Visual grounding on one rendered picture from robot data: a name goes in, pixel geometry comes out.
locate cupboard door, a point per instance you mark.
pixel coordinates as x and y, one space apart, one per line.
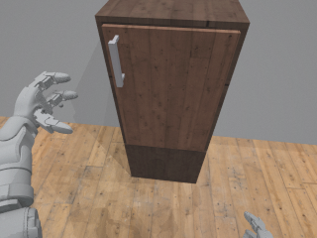
174 79

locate left robot upper arm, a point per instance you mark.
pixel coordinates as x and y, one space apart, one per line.
21 223

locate handle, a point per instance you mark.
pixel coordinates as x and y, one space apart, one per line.
114 54

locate robot left hand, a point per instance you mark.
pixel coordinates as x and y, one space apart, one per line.
31 100

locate robot right hand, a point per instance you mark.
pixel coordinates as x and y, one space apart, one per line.
257 225

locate left robot forearm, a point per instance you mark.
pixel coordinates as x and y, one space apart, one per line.
17 138

